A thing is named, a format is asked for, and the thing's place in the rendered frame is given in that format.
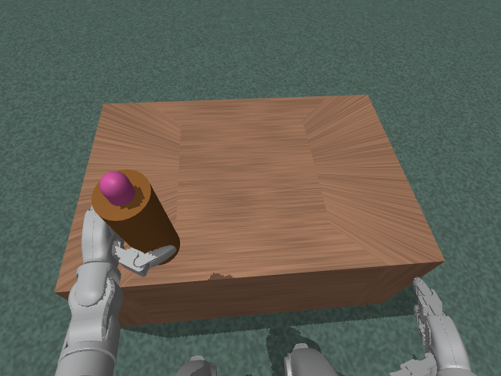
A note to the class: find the right robot hand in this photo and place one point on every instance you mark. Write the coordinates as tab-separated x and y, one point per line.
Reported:
443	343

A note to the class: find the left robot hand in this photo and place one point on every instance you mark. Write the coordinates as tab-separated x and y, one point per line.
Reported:
99	242

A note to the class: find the left robot arm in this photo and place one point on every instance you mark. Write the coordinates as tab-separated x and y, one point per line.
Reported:
91	344

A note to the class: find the bottle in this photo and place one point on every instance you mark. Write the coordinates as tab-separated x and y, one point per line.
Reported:
126	201

